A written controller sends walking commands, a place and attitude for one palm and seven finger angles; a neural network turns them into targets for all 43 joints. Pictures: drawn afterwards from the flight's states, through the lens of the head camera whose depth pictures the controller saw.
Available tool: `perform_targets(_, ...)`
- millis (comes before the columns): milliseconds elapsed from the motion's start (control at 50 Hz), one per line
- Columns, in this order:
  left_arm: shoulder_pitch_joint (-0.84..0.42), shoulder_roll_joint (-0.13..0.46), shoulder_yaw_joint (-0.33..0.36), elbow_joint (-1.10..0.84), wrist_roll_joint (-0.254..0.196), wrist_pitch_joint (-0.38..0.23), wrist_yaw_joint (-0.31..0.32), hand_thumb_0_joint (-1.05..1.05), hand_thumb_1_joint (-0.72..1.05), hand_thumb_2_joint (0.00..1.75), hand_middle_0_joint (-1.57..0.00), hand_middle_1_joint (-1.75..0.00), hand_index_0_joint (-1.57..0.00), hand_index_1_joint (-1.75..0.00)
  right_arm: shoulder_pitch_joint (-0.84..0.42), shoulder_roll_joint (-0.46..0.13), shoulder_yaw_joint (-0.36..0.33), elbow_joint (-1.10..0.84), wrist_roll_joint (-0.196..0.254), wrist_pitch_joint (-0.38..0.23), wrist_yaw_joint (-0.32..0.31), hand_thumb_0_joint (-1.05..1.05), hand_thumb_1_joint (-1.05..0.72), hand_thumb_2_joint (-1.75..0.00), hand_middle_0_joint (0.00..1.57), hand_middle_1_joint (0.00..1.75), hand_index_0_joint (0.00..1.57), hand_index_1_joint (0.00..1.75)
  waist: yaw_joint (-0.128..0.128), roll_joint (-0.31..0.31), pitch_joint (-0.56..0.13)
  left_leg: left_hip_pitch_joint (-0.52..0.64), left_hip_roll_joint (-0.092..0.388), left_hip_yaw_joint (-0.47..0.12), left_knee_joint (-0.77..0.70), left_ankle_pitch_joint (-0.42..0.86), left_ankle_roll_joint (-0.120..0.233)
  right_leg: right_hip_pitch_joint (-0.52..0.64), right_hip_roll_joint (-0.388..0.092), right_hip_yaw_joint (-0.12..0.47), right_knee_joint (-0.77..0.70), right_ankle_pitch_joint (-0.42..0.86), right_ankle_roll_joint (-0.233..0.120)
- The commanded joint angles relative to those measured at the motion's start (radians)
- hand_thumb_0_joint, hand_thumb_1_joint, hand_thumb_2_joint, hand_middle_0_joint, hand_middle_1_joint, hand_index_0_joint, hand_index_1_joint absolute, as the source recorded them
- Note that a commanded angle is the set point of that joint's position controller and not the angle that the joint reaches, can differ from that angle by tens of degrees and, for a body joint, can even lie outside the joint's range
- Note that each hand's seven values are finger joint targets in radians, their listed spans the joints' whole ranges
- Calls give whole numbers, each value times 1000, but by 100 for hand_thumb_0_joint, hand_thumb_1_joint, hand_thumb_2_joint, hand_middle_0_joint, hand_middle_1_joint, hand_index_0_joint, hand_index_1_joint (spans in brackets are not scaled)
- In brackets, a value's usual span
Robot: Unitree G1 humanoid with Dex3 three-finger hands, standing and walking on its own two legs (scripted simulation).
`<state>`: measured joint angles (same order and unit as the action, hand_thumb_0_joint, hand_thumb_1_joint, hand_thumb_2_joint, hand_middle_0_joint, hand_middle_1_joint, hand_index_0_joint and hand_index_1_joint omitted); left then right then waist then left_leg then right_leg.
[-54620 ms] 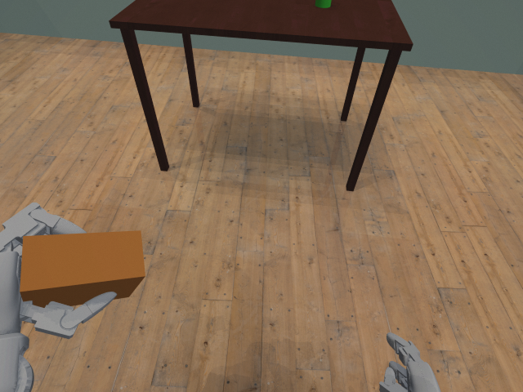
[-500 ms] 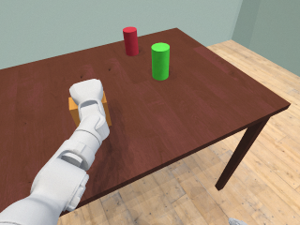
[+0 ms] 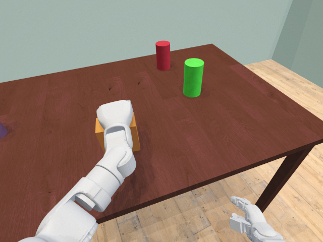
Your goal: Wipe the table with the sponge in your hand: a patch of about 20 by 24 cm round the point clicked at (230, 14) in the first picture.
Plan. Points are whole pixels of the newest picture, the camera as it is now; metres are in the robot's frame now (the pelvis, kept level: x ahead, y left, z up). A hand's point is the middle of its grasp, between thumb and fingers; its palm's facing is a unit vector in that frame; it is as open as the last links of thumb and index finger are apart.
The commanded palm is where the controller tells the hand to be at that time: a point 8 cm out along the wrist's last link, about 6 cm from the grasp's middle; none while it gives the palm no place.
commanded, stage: wipe back along the third lane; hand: left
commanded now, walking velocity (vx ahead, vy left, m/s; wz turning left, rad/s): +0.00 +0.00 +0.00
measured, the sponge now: (120, 138) +0.38 +0.17 +0.06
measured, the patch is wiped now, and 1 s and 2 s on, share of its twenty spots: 0.95 0.95 1.00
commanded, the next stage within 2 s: slide back across to the middle lane in 0.76 s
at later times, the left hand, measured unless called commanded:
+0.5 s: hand (126, 144) +0.32 +0.13 +0.11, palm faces +0.10 -0.09 -0.99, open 9.8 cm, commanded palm +0.28 +0.11 +0.14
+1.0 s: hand (130, 154) +0.29 +0.11 +0.11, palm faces +0.13 -0.14 -0.98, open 9.8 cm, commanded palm +0.24 +0.11 +0.15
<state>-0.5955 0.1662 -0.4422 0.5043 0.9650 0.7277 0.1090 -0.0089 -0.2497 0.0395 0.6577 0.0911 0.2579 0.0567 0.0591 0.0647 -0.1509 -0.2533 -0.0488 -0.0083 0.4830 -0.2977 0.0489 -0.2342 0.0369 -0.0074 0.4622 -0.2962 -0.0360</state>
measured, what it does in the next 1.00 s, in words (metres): shifts its weight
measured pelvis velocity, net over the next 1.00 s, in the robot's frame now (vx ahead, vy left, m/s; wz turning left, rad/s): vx -0.02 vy -0.04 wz -0.03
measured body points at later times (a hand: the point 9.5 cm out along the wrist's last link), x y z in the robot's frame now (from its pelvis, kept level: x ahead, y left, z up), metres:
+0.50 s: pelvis -0.03 -0.02 +0.00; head -0.07 -0.06 +0.45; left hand +0.31 +0.13 +0.16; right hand +0.21 -0.23 -0.08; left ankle -0.03 +0.09 -0.74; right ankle -0.04 -0.10 -0.74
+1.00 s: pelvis -0.02 -0.04 +0.00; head -0.08 -0.10 +0.44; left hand +0.28 +0.11 +0.16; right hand +0.22 -0.25 -0.07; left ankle -0.03 +0.09 -0.74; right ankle -0.04 -0.10 -0.74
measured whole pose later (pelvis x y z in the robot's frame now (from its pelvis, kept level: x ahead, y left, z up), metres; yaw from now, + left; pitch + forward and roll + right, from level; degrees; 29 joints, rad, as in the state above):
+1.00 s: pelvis -0.02 -0.04 +0.00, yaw -2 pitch -2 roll +1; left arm -0.23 0.25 -0.42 0.06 0.95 0.72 0.09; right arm -0.02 -0.27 0.04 0.64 0.10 0.23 0.07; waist 0.07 0.10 -0.11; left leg -0.17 0.00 0.01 0.47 -0.28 0.00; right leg -0.18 0.08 0.00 0.50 -0.29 -0.09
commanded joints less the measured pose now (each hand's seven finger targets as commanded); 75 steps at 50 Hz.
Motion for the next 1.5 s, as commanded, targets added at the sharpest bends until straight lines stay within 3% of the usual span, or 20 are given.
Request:
perform_targets(0,-176,-20,0,-129,-28,16,-34,0,10,130,-120,-160,-120,-160,-202,-103,-35,-162,4,-37,0,0,-90,-90,20,30,20,30,-19,-125,-179,102,44,3,-6,473,-12,104,-4,-23,11,537,-47)
perform_targets(240,-21,5,9,-250,-33,37,-40,0,10,130,-120,-160,-120,-160,-246,-99,-31,-187,12,-48,17,0,-90,-90,20,30,20,30,5,-149,-138,64,32,13,-28,354,-7,128,-3,-2,3,453,-41)
perform_targets(440,-30,3,-11,-278,-31,28,-40,0,10,130,-120,-160,-120,-160,-262,-95,-30,-190,16,-57,10,0,-90,-90,20,30,20,30,-2,-145,-80,55,26,18,-46,219,-4,75,-1,22,-41,249,-36)
perform_targets(460,-26,35,28,-287,-38,23,-38,0,10,130,-120,-160,-120,-160,-262,-97,-32,-194,14,-58,7,0,-90,-90,20,30,20,30,4,-160,-78,45,29,13,-53,204,-3,80,1,27,-46,231,-36)
perform_targets(500,-48,-7,-19,-268,-36,20,-39,0,10,130,-120,-160,-120,-160,-265,-92,-30,-188,16,-62,4,0,-90,-90,20,30,20,30,-8,-153,-51,48,25,22,-51,182,-2,57,-4,29,-58,196,-31)
perform_targets(560,-10,51,45,-280,-40,15,-34,0,10,130,-120,-160,-120,-160,-267,-98,-32,-188,12,-69,0,0,-90,-90,20,30,20,30,7,-169,-84,40,20,21,-49,188,-1,93,-3,53,-63,220,-31)
perform_targets(700,99,-11,-27,-355,-53,14,-50,0,10,130,-120,-160,-120,-160,-281,-91,-32,-206,16,-73,16,0,-90,-90,20,30,20,30,3,-172,-65,46,17,32,-32,221,3,109,-9,56,-53,296,-24)
perform_targets(760,145,46,26,-408,-64,10,-55,0,10,130,-120,-160,-120,-160,-289,-96,-32,-212,12,-75,14,0,-90,-90,20,30,20,30,14,-177,-57,38,15,31,-32,215,4,122,-8,81,-65,297,-21)
perform_targets(840,187,21,-11,-450,-62,4,-62,0,10,130,-120,-160,-120,-160,-287,-92,-31,-212,15,-79,16,0,-90,-90,20,30,20,30,10,-177,-51,49,13,38,-20,240,4,127,-11,84,-53,351,-18)
perform_targets(860,180,71,39,-489,-65,-2,-59,0,10,130,-120,-160,-120,-160,-290,-95,-32,-214,13,-77,14,0,-90,-90,20,30,20,30,14,-172,-57,50,16,30,-26,235,5,130,-7,97,-59,339,-22)
perform_targets(1000,276,144,109,-633,-68,-26,-50,0,10,130,-120,-160,-120,-160,-299,-84,-28,-220,6,-89,2,0,-90,-90,20,30,20,30,27,-182,-78,67,12,41,-15,291,6,192,-11,122,-42,468,-14)
perform_targets(1060,287,212,173,-709,-70,-33,-49,0,10,130,-120,-160,-120,-160,-307,-86,-25,-221,2,-86,-8,0,-90,-90,20,30,20,30,31,-148,-58,79,15,30,-27,287,4,176,-3,145,-53,436,-22)
perform_targets(1140,335,230,187,-779,-70,-42,-55,0,10,130,-120,-160,-120,-160,-301,-83,-23,-228,-2,-88,-20,0,-90,-90,20,30,20,30,35,-113,-80,95,13,35,-25,314,3,199,-9,142,-41,486,-19)
perform_targets(1160,320,278,230,-810,-68,-46,-54,0,10,130,-120,-160,-120,-160,-306,-88,-25,-228,-4,-88,-26,0,-90,-90,20,30,20,30,36,-112,-77,103,14,28,-28,300,3,186,-2,165,-53,439,-25)
perform_targets(1180,298,249,198,-821,-64,-45,-56,0,10,130,-120,-160,-120,-160,-307,-83,-21,-232,-4,-90,-29,0,-90,-90,20,30,20,30,31,-92,-76,102,15,31,-29,296,4,179,-6,149,-52,412,-24)
perform_targets(1260,289,324,272,-829,-66,-56,-56,0,10,130,-120,-160,-120,-160,-302,-90,-23,-223,-8,-101,-50,0,-90,-90,20,30,20,30,34,-90,-46,113,13,23,-38,261,3,149,-1,179,-84,314,-30)
perform_targets(1280,281,287,238,-827,-66,-57,-59,0,10,130,-120,-160,-120,-160,-305,-85,-21,-227,-7,-106,-53,0,-90,-90,20,30,20,30,31,-79,-45,114,13,27,-39,259,5,145,-5,163,-84,296,-28)
perform_targets(1360,290,319,269,-813,-62,-71,-63,0,10,130,-120,-160,-120,-160,-297,-92,-23,-224,-7,-119,-61,0,-90,-90,20,30,20,30,37,-70,-35,123,12,17,-51,239,4,125,2,173,-102,229,-35)
perform_targets(1420,352,321,282,-788,-56,-83,-61,0,10,130,-120,-160,-120,-160,-286,-94,-26,-221,-11,-127,-61,0,-90,-90,20,30,20,30,45,-106,-59,115,9,19,-45,263,4,157,-2,163,-86,289,-31)
perform_targets(1480,341,346,304,-800,-58,-91,-60,0,10,130,-120,-160,-120,-160,-292,-94,-25,-225,-14,-132,-69,0,-90,-90,20,30,20,30,46,-116,-50,110,7,24,-45,233,6,152,-7,178,-104,224,-26)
